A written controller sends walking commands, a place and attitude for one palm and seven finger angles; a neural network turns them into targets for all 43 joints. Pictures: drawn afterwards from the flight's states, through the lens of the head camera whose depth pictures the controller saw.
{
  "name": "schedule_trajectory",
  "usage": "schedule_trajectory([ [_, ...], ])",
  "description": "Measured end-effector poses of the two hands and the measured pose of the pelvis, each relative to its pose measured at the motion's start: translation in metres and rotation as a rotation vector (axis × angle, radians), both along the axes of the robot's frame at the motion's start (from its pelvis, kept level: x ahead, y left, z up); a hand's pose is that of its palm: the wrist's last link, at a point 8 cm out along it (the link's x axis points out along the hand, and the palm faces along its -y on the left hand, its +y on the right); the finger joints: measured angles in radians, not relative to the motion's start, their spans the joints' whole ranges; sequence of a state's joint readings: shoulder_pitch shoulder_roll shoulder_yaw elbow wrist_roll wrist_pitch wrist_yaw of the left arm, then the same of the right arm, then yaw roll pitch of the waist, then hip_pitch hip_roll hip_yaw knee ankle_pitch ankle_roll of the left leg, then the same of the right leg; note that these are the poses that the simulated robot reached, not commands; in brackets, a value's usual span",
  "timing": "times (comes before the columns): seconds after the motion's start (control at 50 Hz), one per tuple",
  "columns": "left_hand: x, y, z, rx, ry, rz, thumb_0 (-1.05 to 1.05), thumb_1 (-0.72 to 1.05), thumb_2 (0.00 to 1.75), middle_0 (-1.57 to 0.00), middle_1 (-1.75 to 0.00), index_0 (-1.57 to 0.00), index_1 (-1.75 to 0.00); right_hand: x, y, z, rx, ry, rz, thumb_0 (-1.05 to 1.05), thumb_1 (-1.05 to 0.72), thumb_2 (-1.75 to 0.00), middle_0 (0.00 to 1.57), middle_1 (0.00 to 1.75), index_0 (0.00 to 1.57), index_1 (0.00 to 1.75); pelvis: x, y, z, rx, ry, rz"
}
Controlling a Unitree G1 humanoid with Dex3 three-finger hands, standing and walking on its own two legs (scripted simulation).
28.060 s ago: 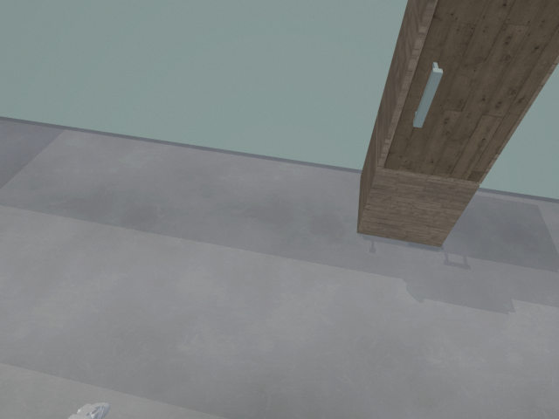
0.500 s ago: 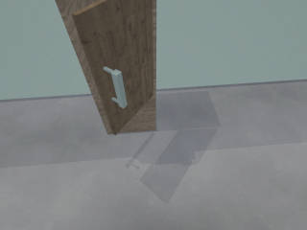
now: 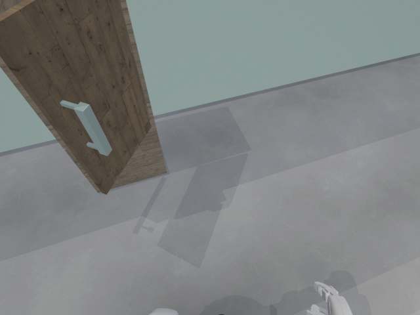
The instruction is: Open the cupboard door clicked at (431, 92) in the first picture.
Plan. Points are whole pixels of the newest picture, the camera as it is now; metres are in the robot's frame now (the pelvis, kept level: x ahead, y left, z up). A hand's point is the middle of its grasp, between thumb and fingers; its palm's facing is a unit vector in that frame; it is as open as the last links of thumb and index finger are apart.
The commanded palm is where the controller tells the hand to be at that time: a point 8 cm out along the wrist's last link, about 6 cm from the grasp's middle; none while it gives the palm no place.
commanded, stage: walk to a spot facing it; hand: left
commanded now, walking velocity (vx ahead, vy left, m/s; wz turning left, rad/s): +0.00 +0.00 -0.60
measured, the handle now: (87, 129) +0.50 +0.37 -0.03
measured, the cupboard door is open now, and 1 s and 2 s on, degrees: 50 50 50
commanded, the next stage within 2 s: none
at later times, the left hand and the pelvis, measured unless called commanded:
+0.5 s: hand (146, 291) +0.17 +0.16 -0.18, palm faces -0.31 -0.92 -0.24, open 7.4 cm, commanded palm none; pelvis +0.00 -0.01 -0.02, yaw -18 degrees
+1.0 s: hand (193, 262) +0.24 +0.07 -0.18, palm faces -0.58 -0.79 -0.21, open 7.4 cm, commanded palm none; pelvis +0.09 -0.08 -0.01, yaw -38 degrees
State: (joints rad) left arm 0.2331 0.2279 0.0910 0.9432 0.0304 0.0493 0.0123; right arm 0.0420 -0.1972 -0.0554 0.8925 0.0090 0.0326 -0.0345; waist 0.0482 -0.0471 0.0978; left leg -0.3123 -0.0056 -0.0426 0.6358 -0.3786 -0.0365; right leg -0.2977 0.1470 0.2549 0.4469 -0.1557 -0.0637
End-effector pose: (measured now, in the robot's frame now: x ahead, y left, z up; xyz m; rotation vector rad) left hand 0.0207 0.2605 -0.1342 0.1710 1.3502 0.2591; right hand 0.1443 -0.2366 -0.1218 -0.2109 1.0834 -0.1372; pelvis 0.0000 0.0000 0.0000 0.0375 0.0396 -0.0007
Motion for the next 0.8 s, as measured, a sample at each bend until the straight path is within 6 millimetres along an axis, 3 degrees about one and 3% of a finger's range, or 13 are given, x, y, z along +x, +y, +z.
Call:
schedule_trajectory([
  [0.08,0.028,0.015,-0.010,-0.006,-0.055,-0.052,0.00,0.90,0.90,-0.20,-0.30,-0.20,-0.30,-0.018,-0.004,-0.004,-0.045,-0.017,-0.020,0.00,-0.90,-0.90,0.20,0.30,0.20,0.30,-0.003,0.008,-0.011,-0.037,-0.002,-0.028],
  [0.2,0.084,0.010,0.004,0.006,-0.155,-0.155,0.00,0.91,0.90,-0.19,-0.30,-0.19,-0.30,-0.072,-0.021,-0.010,-0.050,0.095,-0.062,0.00,-0.90,-0.90,0.20,0.30,0.20,0.30,-0.003,-0.001,-0.008,-0.057,-0.025,-0.092],
  [0.3,0.118,-0.007,-0.003,0.044,-0.205,-0.281,0.00,0.91,0.90,-0.19,-0.30,-0.19,-0.30,-0.111,-0.051,-0.033,-0.034,0.138,-0.188,0.01,-0.90,-0.90,0.20,0.30,0.20,0.30,-0.001,-0.016,-0.028,-0.032,-0.026,-0.170],
  [0.36,0.125,-0.019,-0.006,0.035,-0.159,-0.340,0.00,0.91,0.90,-0.19,-0.30,-0.19,-0.30,-0.129,-0.060,-0.028,-0.047,0.155,-0.259,0.01,-0.90,-0.90,0.20,0.30,0.20,0.30,-0.003,-0.014,-0.024,-0.034,-0.027,-0.213],
  [0.48,0.152,-0.044,-0.018,-0.034,-0.123,-0.435,0.00,0.91,0.90,-0.20,-0.30,-0.20,-0.30,-0.170,-0.059,-0.015,-0.096,0.146,-0.361,0.00,-0.91,-0.90,0.20,0.30,0.19,0.29,0.004,-0.009,-0.023,-0.039,-0.010,-0.299],
  [0.58,0.182,-0.081,-0.006,-0.081,-0.162,-0.499,0.01,0.91,0.90,-0.20,-0.30,-0.19,-0.30,-0.210,-0.050,-0.009,-0.053,0.245,-0.404,0.00,-0.90,-0.90,0.20,0.30,0.20,0.30,0.009,-0.025,-0.012,-0.052,-0.007,-0.355],
  [0.64,0.200,-0.109,-0.001,-0.094,-0.204,-0.563,0.00,0.91,0.90,-0.20,-0.30,-0.19,-0.30,-0.229,-0.052,-0.017,-0.015,0.268,-0.452,0.00,-0.90,-0.90,0.20,0.30,0.20,0.30,0.014,-0.039,-0.015,-0.063,-0.003,-0.398],
  [0.72,0.211,-0.130,-0.004,-0.074,-0.228,-0.615,0.00,0.91,0.90,-0.20,-0.30,-0.20,-0.30,-0.234,-0.062,-0.029,0.023,0.279,-0.533,0.01,-0.90,-0.90,0.20,0.30,0.20,0.30,0.019,-0.053,-0.021,-0.043,-0.012,-0.449],
  [0.8,0.207,-0.138,0.000,-0.064,-0.151,-0.646,0.00,0.91,0.90,-0.20,-0.30,-0.20,-0.30,-0.205,-0.073,-0.016,0.033,0.201,-0.580,0.01,-0.91,-0.90,0.20,0.30,0.20,0.30,0.033,-0.060,-0.009,-0.028,-0.002,-0.508],
])
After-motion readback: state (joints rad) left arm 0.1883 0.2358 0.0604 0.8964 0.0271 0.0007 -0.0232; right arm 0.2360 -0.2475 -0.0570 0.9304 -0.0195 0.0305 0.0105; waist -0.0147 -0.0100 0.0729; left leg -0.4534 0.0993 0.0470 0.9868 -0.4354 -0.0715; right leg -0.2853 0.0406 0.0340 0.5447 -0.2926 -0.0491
